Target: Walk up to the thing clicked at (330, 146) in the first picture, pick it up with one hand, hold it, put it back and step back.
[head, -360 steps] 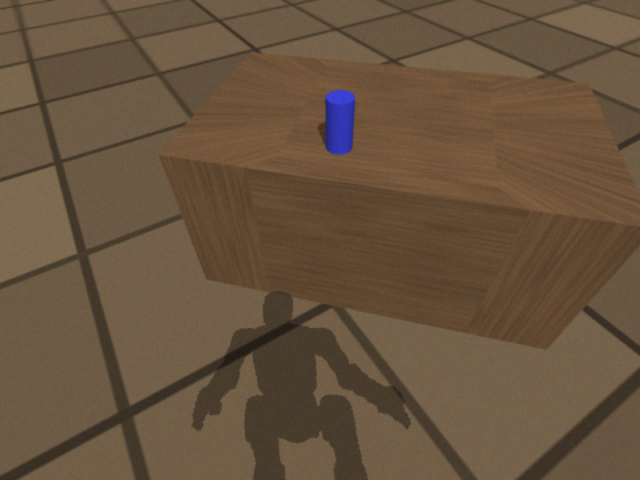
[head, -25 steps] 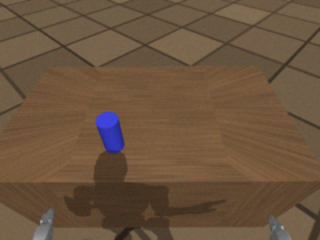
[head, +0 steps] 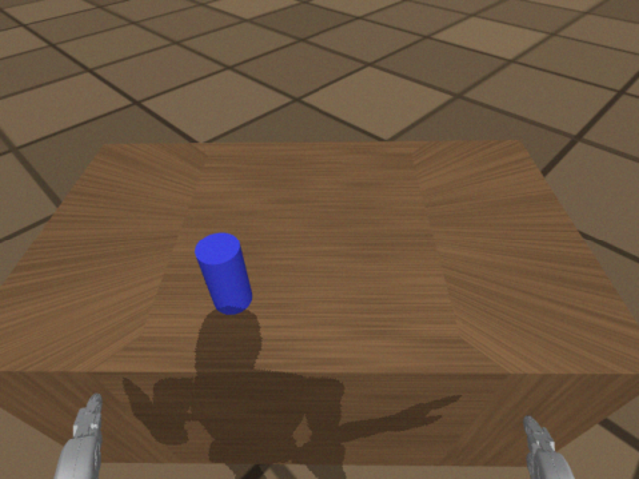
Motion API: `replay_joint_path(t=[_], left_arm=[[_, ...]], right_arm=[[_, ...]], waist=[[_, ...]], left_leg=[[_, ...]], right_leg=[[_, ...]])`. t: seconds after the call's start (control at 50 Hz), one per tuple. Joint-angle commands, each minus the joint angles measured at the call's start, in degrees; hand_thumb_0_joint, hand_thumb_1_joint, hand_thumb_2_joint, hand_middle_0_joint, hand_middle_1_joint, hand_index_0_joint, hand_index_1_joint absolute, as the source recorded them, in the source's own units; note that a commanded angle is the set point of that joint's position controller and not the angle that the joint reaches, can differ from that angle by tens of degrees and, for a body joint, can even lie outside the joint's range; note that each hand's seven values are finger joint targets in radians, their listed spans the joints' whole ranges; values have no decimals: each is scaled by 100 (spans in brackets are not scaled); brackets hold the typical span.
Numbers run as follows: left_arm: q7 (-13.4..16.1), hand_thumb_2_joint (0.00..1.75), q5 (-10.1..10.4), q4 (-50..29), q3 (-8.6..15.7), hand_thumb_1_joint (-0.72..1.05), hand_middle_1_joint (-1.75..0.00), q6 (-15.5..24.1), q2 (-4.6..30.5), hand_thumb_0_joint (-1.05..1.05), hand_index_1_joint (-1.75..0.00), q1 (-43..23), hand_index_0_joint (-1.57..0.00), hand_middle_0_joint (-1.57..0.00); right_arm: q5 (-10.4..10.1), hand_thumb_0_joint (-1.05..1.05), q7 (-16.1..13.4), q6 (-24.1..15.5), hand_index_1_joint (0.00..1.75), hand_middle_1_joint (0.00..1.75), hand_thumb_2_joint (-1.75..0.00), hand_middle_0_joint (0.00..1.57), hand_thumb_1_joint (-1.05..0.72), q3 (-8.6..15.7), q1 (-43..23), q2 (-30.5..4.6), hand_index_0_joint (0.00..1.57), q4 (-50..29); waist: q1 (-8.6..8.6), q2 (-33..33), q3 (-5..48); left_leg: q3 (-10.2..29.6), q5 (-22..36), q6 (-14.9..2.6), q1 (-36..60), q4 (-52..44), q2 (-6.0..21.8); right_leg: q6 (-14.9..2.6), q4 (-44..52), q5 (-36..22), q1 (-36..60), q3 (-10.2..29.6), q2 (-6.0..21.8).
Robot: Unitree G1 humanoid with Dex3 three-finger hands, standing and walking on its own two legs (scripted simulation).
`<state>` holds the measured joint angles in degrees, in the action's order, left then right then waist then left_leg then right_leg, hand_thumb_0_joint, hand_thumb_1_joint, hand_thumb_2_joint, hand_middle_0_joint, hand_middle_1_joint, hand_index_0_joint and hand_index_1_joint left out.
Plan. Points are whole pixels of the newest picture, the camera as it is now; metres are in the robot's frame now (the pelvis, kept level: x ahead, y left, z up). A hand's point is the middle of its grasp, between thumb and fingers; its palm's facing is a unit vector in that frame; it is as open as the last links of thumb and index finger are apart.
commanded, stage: rise first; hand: left
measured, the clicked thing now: (225, 275) +0.50 +0.21 -0.10
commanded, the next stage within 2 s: go down in 0.44 s
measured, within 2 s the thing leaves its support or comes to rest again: neither
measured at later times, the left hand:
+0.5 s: hand (124, 467) +0.17 +0.25 -0.03, palm faces +0.28 -0.90 -0.33, open 17.6 cm
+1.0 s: hand (92, 373) +0.26 +0.31 +0.00, palm faces +0.30 -0.94 -0.14, open 17.5 cm
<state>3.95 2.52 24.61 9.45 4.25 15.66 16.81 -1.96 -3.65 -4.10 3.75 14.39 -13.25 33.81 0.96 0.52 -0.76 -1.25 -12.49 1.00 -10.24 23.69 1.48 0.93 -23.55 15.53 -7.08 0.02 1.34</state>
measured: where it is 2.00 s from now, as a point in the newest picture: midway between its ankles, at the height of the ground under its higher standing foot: outside the picture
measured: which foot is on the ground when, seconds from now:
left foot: down 0.00-1.00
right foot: down 0.00-1.00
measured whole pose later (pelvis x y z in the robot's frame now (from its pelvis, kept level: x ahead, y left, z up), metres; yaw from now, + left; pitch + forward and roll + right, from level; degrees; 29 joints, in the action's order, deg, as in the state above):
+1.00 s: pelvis -0.02 +0.00 -0.02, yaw +1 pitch +3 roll -1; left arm -12.4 10.3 37.0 24.4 16.9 24.7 -3.7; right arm -1.4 -2.9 -6.5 4.1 12.1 -13.2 34.8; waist -1.7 -2.0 1.3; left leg 0.4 -16.4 0.8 -22.9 35.8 1.6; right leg 1.0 -34.7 19.5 -18.6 -1.3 1.3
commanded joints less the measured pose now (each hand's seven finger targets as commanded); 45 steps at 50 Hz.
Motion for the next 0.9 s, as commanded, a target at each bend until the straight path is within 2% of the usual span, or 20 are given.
replay_joint_path(t=[0.0,0.16,0.2,0.26,0.3,0.34,0.4,0.46,0.5,0.54,0.56,0.6,0.64,0.68,0.72,0.74,0.78,0.82,0.86,0.88], left_arm=[[53,4,-10,-1281,404,-57,-6,319,1039,0,-6,-378,-5,-5],[54,6,-24,-1565,473,-59,-5,335,1033,0,-6,-196,-4,-5],[44,6,-12,-1510,525,-59,-6,347,1043,0,-7,-92,-4,-5],[22,6,-2,-1612,525,-60,-6,365,1043,0,-6,-101,-5,-6],[7,6,-9,-1736,542,-60,-6,391,1050,0,-7,-127,-5,-6],[14,6,2,-1875,582,-59,-6,413,1102,0,-7,-109,-5,-5],[-9,7,0,-1884,531,-61,-6,440,1008,0,-7,-69,-5,-6],[5,7,4,-1973,669,-61,-6,470,1156,0,-7,-130,-5,-6],[-24,7,0,-2056,571,-61,-6,510,1038,0,-7,-42,-5,-6],[-16,0,9,-1980,634,-61,-7,511,1078,0,-6,-2,-10,-8],[-170,3,236,-2370,456,-61,-9,591,374,0,-9,-343,-7,-7],[-211,4,235,-1996,1020,-61,-9,589,974,0,-10,-222,-7,-7],[-299,5,140,-2122,950,-61,-10,690,1075,0,-10,-699,-7,-7],[-368,5,123,-1938,1140,-61,-10,797,1306,0,-9,-1133,-7,-6],[-476,5,234,-1672,1385,-61,-10,955,1550,0,-9,-1680,-7,-6],[-545,5,292,-1415,1421,-61,-9,1025,1561,0,-8,-1812,-7,-6],[-754,6,445,-1121,1580,-61,-9,1263,1765,0,-9,-2374,-6,-5],[-1010,8,551,-774,1619,-59,-10,1467,1812,0,-10,-2636,-6,-5],[-1275,8,630,-344,1800,-55,-10,1570,2129,0,-9,-2732,-6,-4],[-1432,8,700,-182,1820,-55,-9,1608,2231,0,-8,-2901,-6,-4]], right_arm=[[15,0,-27,-267,5,5,-5,5,52,273,-324,-781,5,-834],[47,0,-41,-276,5,5,-5,5,51,315,-512,-836,5,-1050],[50,0,-19,-256,5,5,-5,5,51,206,-369,-707,5,-865],[56,0,-52,-282,5,5,-5,5,50,430,-424,-958,5,-985],[57,0,-14,-259,5,5,-6,5,50,166,-308,-639,5,-845],[49,0,-45,-284,5,5,-6,5,51,366,-471,-843,5,-912],[56,0,-14,-269,5,5,-6,5,50,152,-349,-587,5,-739],[60,0,-55,-325,5,5,-6,5,50,439,-491,-1014,5,-1082],[50,0,-21,-318,5,5,-6,5,50,254,-368,-717,5,-865],[65,0,-29,-320,5,5,-5,5,50,354,-335,-771,5,-651],[115,0,64,-375,5,5,-6,5,48,146,-679,-513,5,-782],[127,0,39,-396,5,5,-6,5,47,461,-689,-911,5,-810],[133,0,70,-380,5,5,-6,5,48,246,-584,-644,5,-855],[146,0,30,-368,5,5,-5,5,51,388,-472,-751,5,-785],[151,0,13,-383,5,5,-5,5,51,516,-637,-858,5,-560],[135,0,29,-410,5,5,-5,5,51,396,-776,-753,5,-472],[118,0,22,-477,5,5,-5,5,49,452,-873,-852,5,-581],[100,0,42,-499,5,5,-6,5,48,303,-669,-718,5,-672],[78,0,3,-488,5,5,-6,5,50,474,-535,-925,5,-679],[71,0,17,-472,5,5,-5,5,51,327,-402,-856,5,-649]], waist=[[3,138,521],[64,107,577],[89,41,362],[5,54,393],[68,56,362],[43,80,385],[74,68,248],[-1,-46,425],[58,188,248],[35,161,190],[30,93,206],[47,-67,368],[-46,-158,428],[-182,-210,524],[-199,-100,544],[-155,-109,521],[-274,-143,699],[-308,-12,891],[-310,173,1248],[-277,275,1308]], left_leg=[[-204,1424,-102,500,-219,-85],[-195,1342,-102,527,-262,-81],[-205,1221,-119,406,-264,-88],[-212,1100,-120,502,-299,-81],[-221,1155,-143,474,-275,-113],[-221,1201,-145,514,-277,-122],[-233,1029,-154,449,-293,-131],[-181,983,-138,532,-342,-92],[-202,884,-124,483,-374,-103],[-197,876,-127,454,-366,-105],[-148,657,-116,113,-118,-143],[-126,554,-134,118,-85,-117],[-125,462,-174,96,-15,-132],[-125,553,-188,131,108,-167],[-100,428,-184,-26,251,-180],[-66,375,-170,-148,329,-168],[-33,188,-187,-288,528,-150],[-1,110,-196,-355,619,-146],[25,457,-180,-271,718,-146],[34,585,-165,-295,766,-136]], right_leg=[[-121,312,-1559,-100,-258,-119],[-133,348,-1456,-27,-266,-117],[-117,381,-1335,-46,-276,-124],[-116,407,-1249,-109,-258,-122],[-95,434,-1327,-77,-250,-84],[-91,424,-1386,-106,-244,-66],[-97,475,-1190,-167,-261,-70],[-116,451,-1124,-92,-281,-121],[-136,459,-1003,-146,-272,-119],[-130,478,-979,-195,-283,-114],[-100,345,-747,-402,-257,-118],[-97,343,-639,-405,-257,-122],[-81,344,-578,-464,-208,-89],[-38,266,-734,-588,-169,-41],[-21,151,-666,-747,-138,12],[-24,48,-596,-848,-139,22],[-14,-131,-482,-1027,-124,18],[-48,-265,-447,-1093,-136,4],[-78,-452,-786,-1061,-132,-5],[-90,-537,-886,-1064,-150,-17]])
